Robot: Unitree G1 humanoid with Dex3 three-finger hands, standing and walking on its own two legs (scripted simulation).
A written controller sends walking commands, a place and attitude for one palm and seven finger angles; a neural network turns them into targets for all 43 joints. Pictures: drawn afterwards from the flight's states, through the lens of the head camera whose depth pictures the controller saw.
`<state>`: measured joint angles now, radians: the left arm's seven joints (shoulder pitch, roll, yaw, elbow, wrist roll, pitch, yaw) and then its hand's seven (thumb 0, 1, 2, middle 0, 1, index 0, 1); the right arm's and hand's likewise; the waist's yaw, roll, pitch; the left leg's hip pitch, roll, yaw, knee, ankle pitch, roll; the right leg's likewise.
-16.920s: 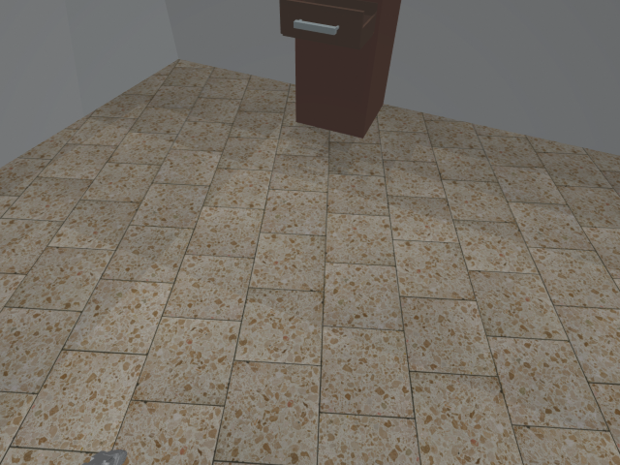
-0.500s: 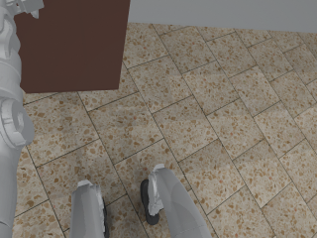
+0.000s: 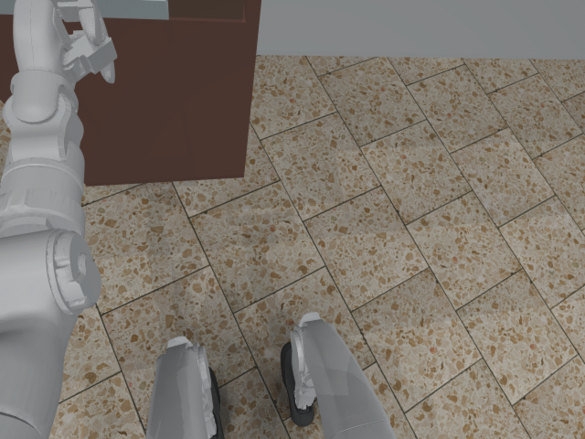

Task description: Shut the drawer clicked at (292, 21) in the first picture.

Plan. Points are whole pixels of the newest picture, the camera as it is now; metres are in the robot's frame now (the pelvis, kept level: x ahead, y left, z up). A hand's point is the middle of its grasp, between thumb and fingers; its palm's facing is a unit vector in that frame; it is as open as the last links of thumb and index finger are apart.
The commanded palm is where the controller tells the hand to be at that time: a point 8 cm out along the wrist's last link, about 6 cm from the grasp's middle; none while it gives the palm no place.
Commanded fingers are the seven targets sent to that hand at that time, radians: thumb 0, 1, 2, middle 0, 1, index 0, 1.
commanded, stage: pull the fist back off the drawer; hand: left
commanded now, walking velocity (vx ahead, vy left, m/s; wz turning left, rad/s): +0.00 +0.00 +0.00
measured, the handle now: out of the picture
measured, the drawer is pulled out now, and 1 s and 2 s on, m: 0.00 0.00 0.00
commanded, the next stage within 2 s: draw the hand back to the body in 0.02 s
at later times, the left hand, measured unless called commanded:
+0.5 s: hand (12, 77) +0.46 +0.18 +0.15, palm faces +0.02 -1.00 -0.03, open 3.3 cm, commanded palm +0.43 +0.22 +0.15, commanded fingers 0.00 0.90 0.90 -1.40 -1.60 -1.40 -1.60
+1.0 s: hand out of the picture +0.32 +0.22 +0.25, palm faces +0.29 -0.91 -0.28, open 3.3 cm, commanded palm +0.27 +0.26 +0.27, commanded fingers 0.00 0.90 0.90 -1.40 -1.60 -1.40 -1.60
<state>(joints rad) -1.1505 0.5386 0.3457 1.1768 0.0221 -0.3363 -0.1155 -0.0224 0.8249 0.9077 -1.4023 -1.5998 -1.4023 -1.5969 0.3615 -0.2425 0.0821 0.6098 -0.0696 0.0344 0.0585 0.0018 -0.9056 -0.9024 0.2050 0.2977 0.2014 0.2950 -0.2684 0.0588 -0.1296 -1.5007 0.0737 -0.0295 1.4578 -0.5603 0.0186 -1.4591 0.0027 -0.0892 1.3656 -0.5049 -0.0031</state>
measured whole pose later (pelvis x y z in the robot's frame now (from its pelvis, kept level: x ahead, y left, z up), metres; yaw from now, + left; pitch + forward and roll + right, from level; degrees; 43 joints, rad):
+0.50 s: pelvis +0.06 -0.01 +0.09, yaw +3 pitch +22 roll -2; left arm -0.40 0.29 0.21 0.56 -0.18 -0.29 -0.16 0.01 0.90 0.89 -1.40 -1.60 -1.40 -1.60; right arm 0.32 -0.25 0.02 0.54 0.03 0.06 0.03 0.01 -0.91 -0.90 0.20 0.30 0.20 0.29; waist -0.09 0.03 -0.17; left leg -0.91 0.05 0.00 1.04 -0.51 0.00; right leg -0.88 0.00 -0.07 0.98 -0.48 -0.01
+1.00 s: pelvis +0.07 +0.00 +0.16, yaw +4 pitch +1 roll -1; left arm 0.18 0.30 0.10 -0.07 -0.07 -0.02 0.09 0.01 0.90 0.89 -1.40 -1.60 -1.40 -1.60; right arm 0.19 -0.22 0.08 0.51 0.03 0.04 -0.08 0.01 -0.90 -0.90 0.20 0.30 0.20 0.29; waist 0.03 0.06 -0.05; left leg -0.26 0.01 0.03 0.59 -0.34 0.01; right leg -0.25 -0.02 -0.05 0.56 -0.32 0.01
